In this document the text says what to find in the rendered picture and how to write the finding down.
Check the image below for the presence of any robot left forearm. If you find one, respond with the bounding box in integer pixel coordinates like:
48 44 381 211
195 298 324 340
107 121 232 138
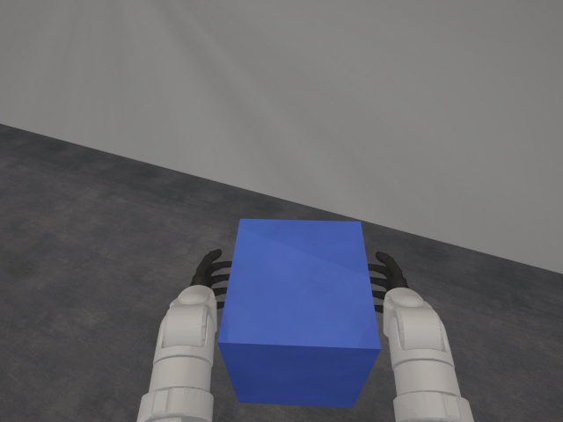
136 285 217 422

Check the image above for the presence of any carton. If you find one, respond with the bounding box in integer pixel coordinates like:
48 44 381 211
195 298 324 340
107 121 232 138
217 219 381 408

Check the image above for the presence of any left robot hand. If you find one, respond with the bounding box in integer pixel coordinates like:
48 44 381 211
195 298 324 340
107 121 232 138
190 249 232 309

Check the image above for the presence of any right robot hand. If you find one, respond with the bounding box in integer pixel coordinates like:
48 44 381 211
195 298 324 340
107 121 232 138
368 251 409 313

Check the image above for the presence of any robot right forearm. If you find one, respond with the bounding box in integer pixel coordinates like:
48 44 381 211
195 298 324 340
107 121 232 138
384 287 474 422

